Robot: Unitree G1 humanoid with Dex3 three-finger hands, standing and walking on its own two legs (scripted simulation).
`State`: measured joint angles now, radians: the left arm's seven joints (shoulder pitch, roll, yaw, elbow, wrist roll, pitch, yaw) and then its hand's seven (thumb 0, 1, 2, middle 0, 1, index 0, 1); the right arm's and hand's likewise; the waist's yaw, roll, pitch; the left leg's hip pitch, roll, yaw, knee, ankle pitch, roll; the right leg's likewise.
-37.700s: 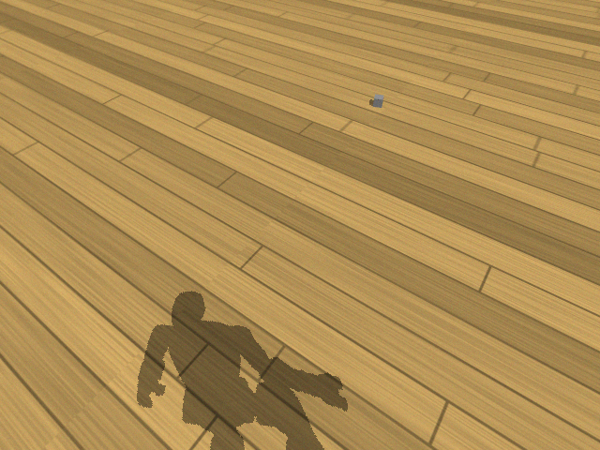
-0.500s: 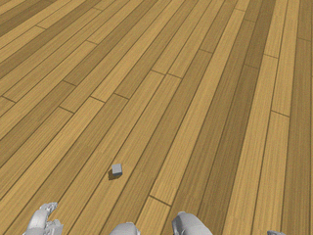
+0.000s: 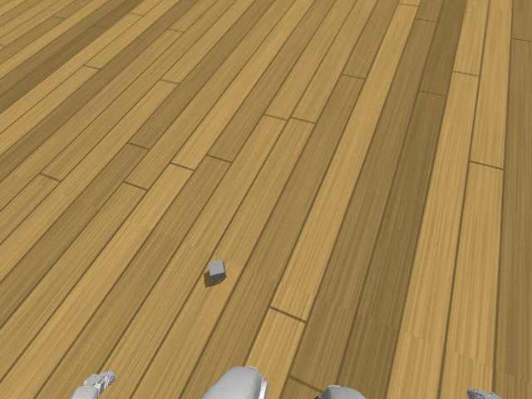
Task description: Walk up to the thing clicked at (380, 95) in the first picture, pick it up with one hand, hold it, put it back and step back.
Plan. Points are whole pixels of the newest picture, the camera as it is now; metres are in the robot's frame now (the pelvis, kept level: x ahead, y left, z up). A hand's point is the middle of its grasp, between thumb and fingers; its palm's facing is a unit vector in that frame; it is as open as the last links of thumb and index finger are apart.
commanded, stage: step back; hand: left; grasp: from above
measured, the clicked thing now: (217, 270) +0.59 +0.27 -0.74
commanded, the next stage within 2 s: none
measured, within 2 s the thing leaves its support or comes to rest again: neither
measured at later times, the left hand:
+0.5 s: hand out of the picture -0.08 +0.27 -0.16, palm faces -0.03 -0.92 -0.38, open 7.4 cm
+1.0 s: hand out of the picture -0.21 +0.26 -0.15, palm faces +0.04 -0.92 -0.39, open 7.4 cm
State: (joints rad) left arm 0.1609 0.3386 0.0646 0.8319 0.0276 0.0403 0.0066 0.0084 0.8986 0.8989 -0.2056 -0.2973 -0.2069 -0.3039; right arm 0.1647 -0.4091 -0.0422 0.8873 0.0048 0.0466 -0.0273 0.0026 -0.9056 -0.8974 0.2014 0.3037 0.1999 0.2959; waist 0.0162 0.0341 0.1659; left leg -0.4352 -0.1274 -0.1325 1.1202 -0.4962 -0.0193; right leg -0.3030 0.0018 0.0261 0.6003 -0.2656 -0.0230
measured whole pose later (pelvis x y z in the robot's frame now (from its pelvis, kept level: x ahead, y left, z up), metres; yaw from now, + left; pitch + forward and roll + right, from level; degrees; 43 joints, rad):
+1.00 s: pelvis -0.34 -0.01 +0.00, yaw +2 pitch -3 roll +0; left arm 0.10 0.40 0.07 0.81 0.00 0.08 0.02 0.01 0.90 0.90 -0.20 -0.30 -0.20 -0.30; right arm 0.19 -0.36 -0.03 0.88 -0.04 0.03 -0.01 0.01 -0.90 -0.90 0.20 0.30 0.20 0.30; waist -0.01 -0.03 0.17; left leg -0.30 -0.01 -0.02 0.63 -0.28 0.02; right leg -0.49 0.09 0.13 1.17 -0.52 -0.02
